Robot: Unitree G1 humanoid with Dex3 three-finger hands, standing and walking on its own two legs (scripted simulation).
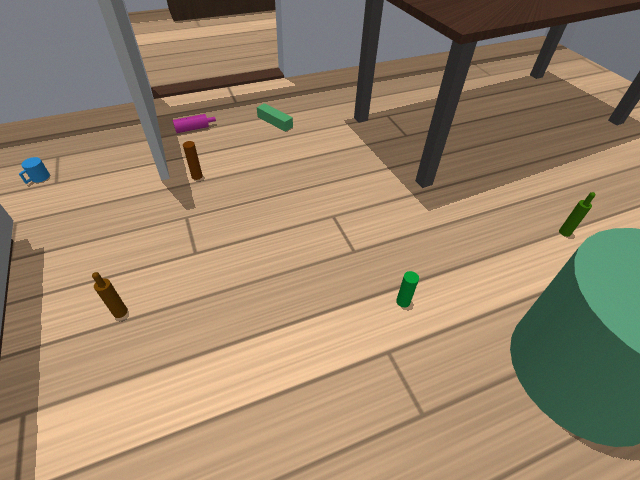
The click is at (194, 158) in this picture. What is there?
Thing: slim round
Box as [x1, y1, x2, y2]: [183, 141, 202, 179]
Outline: 187,141 183,143 183,147 191,176 194,179 198,179 202,175 194,143 192,141
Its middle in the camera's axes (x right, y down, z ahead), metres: -0.60 -0.39 +1.87
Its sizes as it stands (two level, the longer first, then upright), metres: 0.053 0.053 0.187
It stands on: the floor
